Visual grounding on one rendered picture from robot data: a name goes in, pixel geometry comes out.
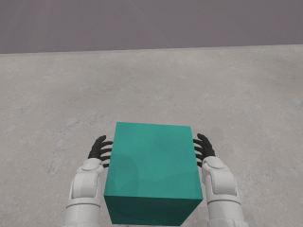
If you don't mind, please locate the carton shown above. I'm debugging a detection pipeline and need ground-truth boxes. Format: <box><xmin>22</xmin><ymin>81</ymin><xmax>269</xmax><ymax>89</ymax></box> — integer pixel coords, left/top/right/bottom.
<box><xmin>103</xmin><ymin>122</ymin><xmax>204</xmax><ymax>227</ymax></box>

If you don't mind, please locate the left robot forearm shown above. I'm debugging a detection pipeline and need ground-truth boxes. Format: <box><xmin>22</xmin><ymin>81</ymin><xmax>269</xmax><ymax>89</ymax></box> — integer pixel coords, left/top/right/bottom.
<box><xmin>62</xmin><ymin>158</ymin><xmax>104</xmax><ymax>227</ymax></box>

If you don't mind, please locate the robot right hand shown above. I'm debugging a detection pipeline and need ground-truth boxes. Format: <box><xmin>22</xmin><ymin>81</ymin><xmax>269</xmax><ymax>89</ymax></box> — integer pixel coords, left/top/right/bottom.
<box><xmin>192</xmin><ymin>133</ymin><xmax>216</xmax><ymax>167</ymax></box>

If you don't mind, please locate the right robot forearm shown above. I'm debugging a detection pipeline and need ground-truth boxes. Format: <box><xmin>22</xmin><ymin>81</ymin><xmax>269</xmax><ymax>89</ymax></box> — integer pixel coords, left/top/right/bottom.
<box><xmin>202</xmin><ymin>156</ymin><xmax>249</xmax><ymax>227</ymax></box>

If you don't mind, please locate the robot left hand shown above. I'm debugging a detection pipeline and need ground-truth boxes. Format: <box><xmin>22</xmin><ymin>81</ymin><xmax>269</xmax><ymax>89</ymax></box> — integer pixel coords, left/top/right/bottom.
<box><xmin>87</xmin><ymin>135</ymin><xmax>114</xmax><ymax>168</ymax></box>

